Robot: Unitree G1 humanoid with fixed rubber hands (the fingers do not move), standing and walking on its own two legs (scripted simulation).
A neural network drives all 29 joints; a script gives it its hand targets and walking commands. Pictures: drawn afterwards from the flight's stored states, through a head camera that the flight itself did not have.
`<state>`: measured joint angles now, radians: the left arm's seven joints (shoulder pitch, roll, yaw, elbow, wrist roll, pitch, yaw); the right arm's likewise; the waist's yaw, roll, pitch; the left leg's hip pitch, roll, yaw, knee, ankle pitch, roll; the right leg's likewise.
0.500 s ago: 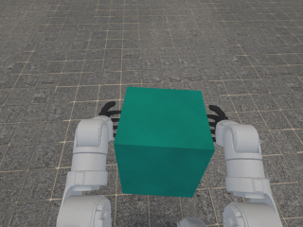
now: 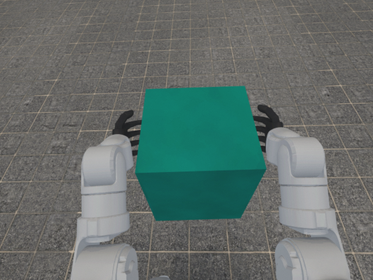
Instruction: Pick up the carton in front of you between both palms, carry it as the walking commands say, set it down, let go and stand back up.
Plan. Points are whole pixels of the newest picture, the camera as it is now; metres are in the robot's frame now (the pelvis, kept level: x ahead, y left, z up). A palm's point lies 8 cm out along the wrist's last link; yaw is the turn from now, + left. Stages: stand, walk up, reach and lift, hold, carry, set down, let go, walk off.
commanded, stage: carry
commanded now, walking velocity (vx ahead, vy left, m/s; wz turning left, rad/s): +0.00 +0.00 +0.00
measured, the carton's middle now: (196, 158) +0.37 +0.01 +0.02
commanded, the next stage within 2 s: hold in 1.94 s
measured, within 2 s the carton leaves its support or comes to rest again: neither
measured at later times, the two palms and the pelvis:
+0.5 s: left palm (124, 100) +0.48 +0.17 +0.11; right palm (257, 102) +0.46 -0.13 +0.11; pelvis +0.12 +0.03 -0.01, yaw -3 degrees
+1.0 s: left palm (123, 119) +0.43 +0.17 +0.10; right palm (261, 121) +0.42 -0.13 +0.10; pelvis +0.10 +0.03 -0.01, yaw -3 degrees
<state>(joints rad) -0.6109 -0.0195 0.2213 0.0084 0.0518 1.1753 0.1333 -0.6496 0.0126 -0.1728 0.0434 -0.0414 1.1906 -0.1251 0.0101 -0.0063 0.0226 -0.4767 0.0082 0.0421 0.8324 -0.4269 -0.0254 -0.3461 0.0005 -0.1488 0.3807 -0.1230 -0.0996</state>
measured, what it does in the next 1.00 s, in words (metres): walks ahead: left foot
